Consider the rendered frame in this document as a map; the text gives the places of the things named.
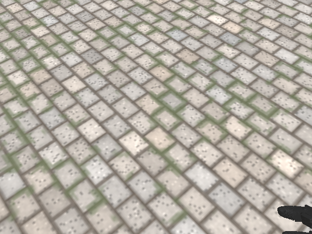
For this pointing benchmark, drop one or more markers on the right robot hand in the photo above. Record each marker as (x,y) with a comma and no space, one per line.
(298,214)

